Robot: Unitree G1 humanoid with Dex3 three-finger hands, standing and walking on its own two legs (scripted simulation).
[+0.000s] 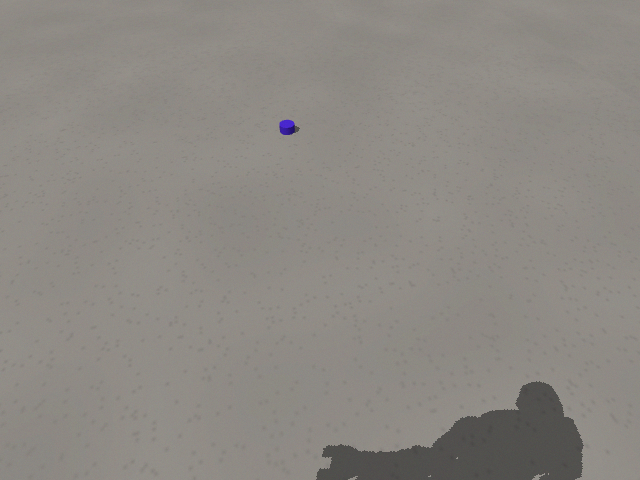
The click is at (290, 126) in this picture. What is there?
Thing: low tin
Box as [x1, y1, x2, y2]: [279, 120, 294, 134]
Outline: 279,123 281,133 290,134 294,131 294,125 292,121 283,120
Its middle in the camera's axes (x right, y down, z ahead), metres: -0.18 -0.66 +2.22
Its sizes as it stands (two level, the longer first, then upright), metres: 0.085 0.085 0.046
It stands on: the floor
